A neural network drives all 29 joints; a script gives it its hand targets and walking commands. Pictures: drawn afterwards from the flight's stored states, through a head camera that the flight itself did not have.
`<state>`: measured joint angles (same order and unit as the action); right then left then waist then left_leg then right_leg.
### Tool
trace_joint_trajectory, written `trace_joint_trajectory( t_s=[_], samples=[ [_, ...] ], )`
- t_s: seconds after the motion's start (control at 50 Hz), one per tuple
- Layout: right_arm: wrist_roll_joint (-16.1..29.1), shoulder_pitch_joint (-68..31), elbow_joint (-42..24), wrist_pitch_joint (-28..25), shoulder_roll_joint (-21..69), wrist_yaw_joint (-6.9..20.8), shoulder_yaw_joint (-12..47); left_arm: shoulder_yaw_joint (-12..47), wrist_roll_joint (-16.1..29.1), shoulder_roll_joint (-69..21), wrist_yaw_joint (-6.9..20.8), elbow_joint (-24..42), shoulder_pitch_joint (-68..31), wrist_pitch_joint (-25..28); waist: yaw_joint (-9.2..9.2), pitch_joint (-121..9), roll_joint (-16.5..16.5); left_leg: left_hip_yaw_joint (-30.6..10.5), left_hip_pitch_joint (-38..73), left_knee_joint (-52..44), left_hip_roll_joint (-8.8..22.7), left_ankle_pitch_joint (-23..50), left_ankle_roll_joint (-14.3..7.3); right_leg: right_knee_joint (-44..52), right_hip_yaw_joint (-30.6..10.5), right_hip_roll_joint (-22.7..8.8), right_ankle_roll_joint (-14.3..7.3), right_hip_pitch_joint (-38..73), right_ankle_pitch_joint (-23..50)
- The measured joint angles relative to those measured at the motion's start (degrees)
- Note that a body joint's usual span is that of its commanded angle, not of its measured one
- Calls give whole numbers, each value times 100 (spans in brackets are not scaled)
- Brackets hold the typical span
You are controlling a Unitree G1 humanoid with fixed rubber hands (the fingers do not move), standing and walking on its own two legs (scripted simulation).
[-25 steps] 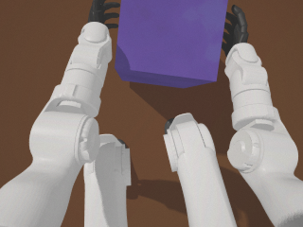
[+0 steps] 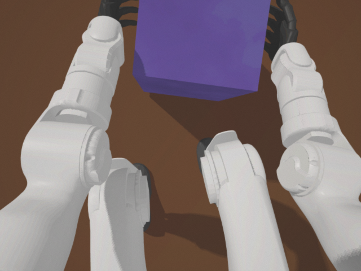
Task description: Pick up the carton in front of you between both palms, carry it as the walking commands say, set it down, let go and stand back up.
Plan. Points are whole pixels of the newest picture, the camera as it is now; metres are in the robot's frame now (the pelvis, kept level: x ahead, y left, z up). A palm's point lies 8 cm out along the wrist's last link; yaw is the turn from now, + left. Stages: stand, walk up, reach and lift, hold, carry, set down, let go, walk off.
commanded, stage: set down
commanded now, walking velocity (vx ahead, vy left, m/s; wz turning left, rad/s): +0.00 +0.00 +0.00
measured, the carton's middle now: (192, 45) +0.51 -0.12 -0.25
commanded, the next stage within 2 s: let go in 1.44 s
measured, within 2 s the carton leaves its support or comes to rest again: rests again in 0.06 s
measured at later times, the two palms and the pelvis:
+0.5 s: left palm (104, 19) +0.56 +0.04 -0.17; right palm (310, 41) +0.46 -0.32 -0.16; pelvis +0.00 -0.01 -0.01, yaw -2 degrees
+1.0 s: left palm out of the picture +0.57 +0.04 +0.00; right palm out of the picture +0.45 -0.33 +0.00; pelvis +0.01 -0.01 +0.11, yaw -2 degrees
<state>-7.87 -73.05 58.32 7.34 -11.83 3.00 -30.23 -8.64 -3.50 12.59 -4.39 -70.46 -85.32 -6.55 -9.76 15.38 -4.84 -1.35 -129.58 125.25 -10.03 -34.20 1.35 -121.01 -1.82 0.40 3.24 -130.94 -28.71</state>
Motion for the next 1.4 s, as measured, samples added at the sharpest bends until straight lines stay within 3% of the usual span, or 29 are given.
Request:
trace_joint_trajectory(
  t_s=[0.1,0.22,0.34,0.44,0.54,0.6,0.82,1.12,1.4],
  samples=[
    [224,-197,533,-346,-188,-10,121,343,280,111,57,13,-42,115,-3,184,95,30,58,65,63,-20,4,-77,9,-23,-24,33,1],
    [995,-260,1168,-795,-564,-416,589,875,900,474,-136,156,105,244,-44,482,256,23,118,82,191,-64,23,-97,104,-104,-139,41,12],
    [1893,-164,1026,-990,-989,-473,1157,1179,1218,705,-181,662,284,268,51,684,378,17,122,159,363,-123,33,-139,260,-213,-345,-40,77],
    [2205,-15,438,-898,-983,-539,1355,1200,1212,743,-254,1351,495,148,95,677,443,-14,164,224,435,-146,84,-186,321,-196,-430,-53,126],
    [2157,289,-421,-554,-801,-638,1389,1010,1121,715,-340,1944,807,-140,75,418,372,12,374,77,523,-168,77,-28,285,-82,-415,93,185],
    [2033,476,-729,-301,-696,-676,1369,779,999,608,-356,1949,898,-324,38,148,283,50,585,-184,553,-158,42,217,228,-20,-378,281,201],
    [1544,866,-721,-73,-436,-602,1187,68,494,369,-187,1162,960,-327,15,-1110,168,96,991,-1321,578,-27,-19,1301,86,118,-303,660,311],
    [1458,1790,-1607,201,-354,-236,861,189,296,134,-204,2444,1996,-677,51,-1827,208,-81,1828,-2785,519,157,-12,2741,122,106,-309,1577,381],
    [1148,2202,-1527,53,-180,-63,780,-107,128,-35,-11,2319,2510,-508,113,-2169,177,-94,3308,-4632,551,652,-35,4482,-4,130,-311,3040,793]
  ],
)
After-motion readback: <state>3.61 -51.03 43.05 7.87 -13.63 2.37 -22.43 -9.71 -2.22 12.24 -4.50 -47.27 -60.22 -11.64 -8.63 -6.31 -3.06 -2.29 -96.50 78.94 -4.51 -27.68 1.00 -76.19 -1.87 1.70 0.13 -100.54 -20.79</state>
